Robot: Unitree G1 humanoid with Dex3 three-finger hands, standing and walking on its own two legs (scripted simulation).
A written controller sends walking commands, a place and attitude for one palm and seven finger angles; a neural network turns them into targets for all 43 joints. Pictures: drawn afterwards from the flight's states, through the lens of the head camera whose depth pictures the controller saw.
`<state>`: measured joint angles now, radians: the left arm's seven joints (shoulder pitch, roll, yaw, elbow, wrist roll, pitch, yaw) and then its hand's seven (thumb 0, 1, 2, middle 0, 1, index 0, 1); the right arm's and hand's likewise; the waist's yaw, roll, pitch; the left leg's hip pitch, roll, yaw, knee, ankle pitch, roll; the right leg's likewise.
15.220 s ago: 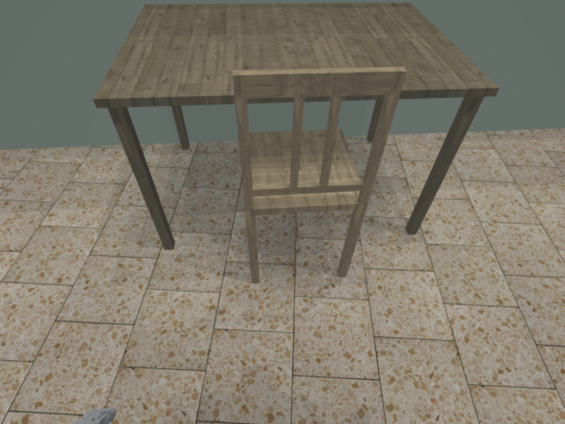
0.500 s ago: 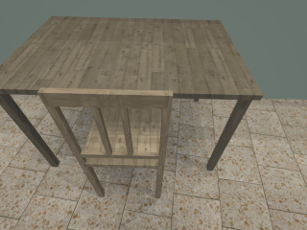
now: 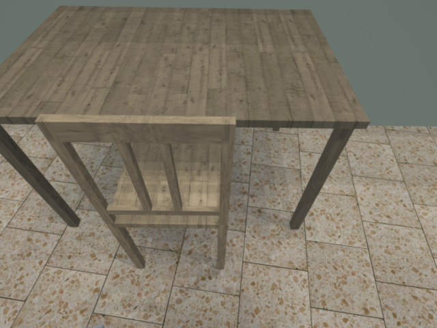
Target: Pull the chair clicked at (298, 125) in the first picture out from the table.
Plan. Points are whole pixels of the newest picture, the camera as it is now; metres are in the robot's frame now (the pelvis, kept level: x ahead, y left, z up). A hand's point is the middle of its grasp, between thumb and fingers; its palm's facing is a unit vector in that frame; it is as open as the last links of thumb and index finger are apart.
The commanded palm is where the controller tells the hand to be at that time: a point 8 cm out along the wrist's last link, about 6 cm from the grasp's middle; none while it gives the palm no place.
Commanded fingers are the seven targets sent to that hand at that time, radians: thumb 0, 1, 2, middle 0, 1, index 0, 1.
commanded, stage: raise the hand toward the chair's back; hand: left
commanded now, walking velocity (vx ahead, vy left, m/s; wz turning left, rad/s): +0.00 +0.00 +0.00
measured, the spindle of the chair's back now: (137, 179) +0.47 +0.23 -0.09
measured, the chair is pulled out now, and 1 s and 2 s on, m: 0.00 0.00 0.00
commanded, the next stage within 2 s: aim the fingers beside a spindle in 1.98 s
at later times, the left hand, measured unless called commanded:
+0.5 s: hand (123, 326) +0.14 +0.17 -0.05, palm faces +0.15 -0.98 -0.09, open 10.9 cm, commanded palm +0.13 +0.22 -0.06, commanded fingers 0.00 0.15 0.58 -0.13 -0.18 -0.13 -0.18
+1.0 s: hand (125, 303) +0.18 +0.18 -0.06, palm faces -0.02 -1.00 -0.03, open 15.2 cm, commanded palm +0.15 +0.24 -0.04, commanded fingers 0.00 -0.43 0.33 -0.07 -0.09 -0.07 -0.09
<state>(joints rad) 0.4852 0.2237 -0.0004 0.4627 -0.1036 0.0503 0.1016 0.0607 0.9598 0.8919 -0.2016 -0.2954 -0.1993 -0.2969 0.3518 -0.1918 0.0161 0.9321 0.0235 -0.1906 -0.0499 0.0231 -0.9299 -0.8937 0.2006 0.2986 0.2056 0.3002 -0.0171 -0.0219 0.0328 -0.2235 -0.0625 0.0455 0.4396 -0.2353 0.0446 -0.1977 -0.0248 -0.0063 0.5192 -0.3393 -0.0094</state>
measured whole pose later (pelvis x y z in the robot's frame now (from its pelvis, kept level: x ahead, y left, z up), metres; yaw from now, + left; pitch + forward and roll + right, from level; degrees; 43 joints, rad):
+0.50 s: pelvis -0.05 -0.04 -0.12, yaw +2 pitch +16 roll -1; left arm 0.43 0.21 0.18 -0.02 -0.31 -0.55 -0.27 0.02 0.38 0.68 -0.15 -0.22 -0.14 -0.22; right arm 0.13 -0.25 -0.01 0.56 -0.01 -0.32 -0.03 0.01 -0.90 -0.89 0.20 0.30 0.20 0.30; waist 0.08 0.03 -0.12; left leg -1.04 0.00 -0.06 1.28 -0.52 -0.02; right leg -0.94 0.03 -0.13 1.28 -0.62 -0.08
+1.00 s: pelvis -0.05 +0.00 -0.10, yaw +0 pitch +18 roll -3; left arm 0.36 0.24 0.15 -0.02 -0.28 -0.40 -0.26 0.00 -0.20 0.43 -0.09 -0.12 -0.09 -0.13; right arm 0.21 -0.27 -0.03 0.60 0.00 -0.30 -0.06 0.02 -0.90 -0.89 0.20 0.30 0.20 0.30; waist 0.00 0.02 -0.12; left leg -1.04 0.00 -0.01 1.23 -0.50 0.03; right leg -0.94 0.03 -0.08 1.20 -0.57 -0.03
